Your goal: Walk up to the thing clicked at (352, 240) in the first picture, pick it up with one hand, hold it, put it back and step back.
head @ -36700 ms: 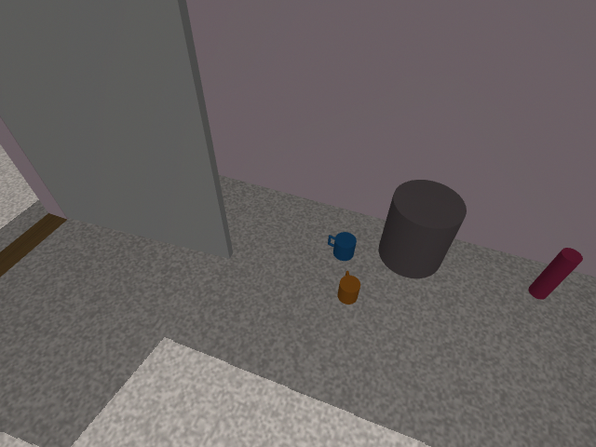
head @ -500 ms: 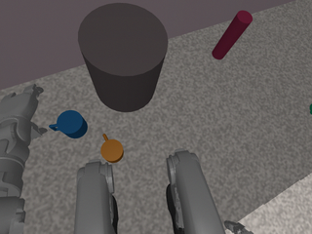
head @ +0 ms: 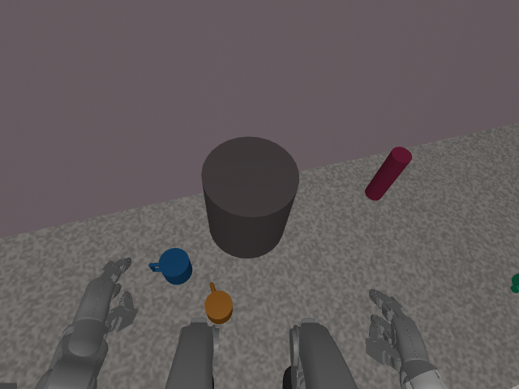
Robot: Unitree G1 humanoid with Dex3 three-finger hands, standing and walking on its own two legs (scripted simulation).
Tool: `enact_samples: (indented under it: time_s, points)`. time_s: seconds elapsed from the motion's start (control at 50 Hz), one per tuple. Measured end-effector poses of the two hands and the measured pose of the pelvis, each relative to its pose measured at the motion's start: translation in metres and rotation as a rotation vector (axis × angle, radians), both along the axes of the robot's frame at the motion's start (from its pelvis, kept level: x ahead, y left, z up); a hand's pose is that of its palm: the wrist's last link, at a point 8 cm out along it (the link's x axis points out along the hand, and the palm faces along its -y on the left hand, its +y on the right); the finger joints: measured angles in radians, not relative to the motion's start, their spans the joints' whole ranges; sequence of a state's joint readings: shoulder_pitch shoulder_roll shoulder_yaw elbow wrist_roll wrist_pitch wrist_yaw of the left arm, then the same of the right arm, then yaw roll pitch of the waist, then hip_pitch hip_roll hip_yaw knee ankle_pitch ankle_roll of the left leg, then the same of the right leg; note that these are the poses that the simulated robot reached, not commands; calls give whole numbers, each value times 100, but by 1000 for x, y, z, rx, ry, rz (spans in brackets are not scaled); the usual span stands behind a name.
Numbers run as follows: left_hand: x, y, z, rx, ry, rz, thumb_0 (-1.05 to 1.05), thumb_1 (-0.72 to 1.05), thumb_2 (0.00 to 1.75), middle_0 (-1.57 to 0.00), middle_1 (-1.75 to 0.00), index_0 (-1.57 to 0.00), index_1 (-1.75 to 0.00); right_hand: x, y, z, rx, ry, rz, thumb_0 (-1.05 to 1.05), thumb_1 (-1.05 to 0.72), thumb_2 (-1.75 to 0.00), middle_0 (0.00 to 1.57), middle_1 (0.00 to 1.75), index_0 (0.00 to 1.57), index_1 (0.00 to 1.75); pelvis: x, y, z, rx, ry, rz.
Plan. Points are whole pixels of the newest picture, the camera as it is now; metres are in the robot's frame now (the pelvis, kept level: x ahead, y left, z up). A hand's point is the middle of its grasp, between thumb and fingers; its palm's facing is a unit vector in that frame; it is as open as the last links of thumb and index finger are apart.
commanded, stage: home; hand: left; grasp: from above
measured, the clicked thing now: (170, 266) +0.49 +0.25 -0.54
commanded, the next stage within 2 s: none
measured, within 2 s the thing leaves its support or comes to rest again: neither
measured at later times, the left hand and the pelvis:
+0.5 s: hand (90, 335) +0.21 +0.19 +0.08, palm faces +0.10 -0.97 -0.21, open 7.4 cm; pelvis +0.05 +0.00 +0.12, yaw +2 degrees
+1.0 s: hand (94, 341) +0.21 +0.18 +0.08, palm faces +0.09 -0.98 -0.20, open 7.4 cm; pelvis +0.05 +0.00 +0.12, yaw +2 degrees
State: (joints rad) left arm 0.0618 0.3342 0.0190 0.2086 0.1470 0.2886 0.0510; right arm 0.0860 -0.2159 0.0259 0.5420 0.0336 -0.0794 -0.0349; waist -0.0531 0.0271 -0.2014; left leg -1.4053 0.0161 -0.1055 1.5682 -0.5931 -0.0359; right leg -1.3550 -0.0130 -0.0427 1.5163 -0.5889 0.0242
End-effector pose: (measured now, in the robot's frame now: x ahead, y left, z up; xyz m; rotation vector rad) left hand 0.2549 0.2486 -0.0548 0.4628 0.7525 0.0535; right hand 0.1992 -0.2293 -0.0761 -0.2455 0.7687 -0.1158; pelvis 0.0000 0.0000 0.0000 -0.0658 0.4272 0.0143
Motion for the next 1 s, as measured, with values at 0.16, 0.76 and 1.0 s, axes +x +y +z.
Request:
enact_samples:
  time_s: [0.16,0.76,1.0]
  points:
    - [-20,-7,62,-127,27,152,1,89,90,-21,-30,-20,-30,-12,2,56,-6,-13,-58,1,-90,-89,21,30,21,29,21,-1,55,5,-86,13]
    - [-72,-13,159,-245,28,233,1,90,90,-20,-30,-20,-30,20,2,155,-57,-259,-42,1,-90,-89,21,30,21,29,50,1,125,26,-259,34]
    - [-67,-15,161,-236,21,224,1,90,90,-20,-30,-20,-30,8,-2,144,-57,-209,-60,1,-90,-89,21,30,21,29,52,-1,124,27,-257,31]
